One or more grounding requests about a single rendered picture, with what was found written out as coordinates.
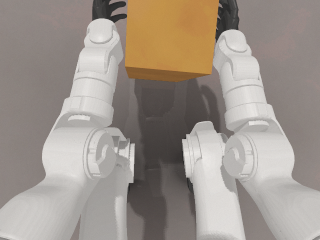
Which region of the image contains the carton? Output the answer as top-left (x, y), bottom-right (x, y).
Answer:
top-left (125, 0), bottom-right (219, 82)

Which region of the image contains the right robot upper arm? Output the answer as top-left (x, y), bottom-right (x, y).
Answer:
top-left (222, 131), bottom-right (320, 240)

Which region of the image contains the left robot foot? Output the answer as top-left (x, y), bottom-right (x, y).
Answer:
top-left (127, 142), bottom-right (131, 195)

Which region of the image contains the left robot thigh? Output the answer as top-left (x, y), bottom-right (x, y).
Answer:
top-left (78, 136), bottom-right (135, 240)

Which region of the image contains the left robot forearm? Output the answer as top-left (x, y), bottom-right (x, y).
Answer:
top-left (42, 18), bottom-right (124, 163)

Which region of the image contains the robot right hand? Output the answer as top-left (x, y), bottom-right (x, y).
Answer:
top-left (215, 0), bottom-right (240, 42)

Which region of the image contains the left robot upper arm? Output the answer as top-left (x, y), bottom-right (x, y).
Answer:
top-left (0, 127), bottom-right (117, 240)

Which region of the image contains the robot left hand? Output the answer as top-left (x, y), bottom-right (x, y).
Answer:
top-left (92, 0), bottom-right (127, 23)

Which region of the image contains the right robot forearm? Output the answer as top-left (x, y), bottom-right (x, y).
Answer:
top-left (212, 29), bottom-right (295, 163)

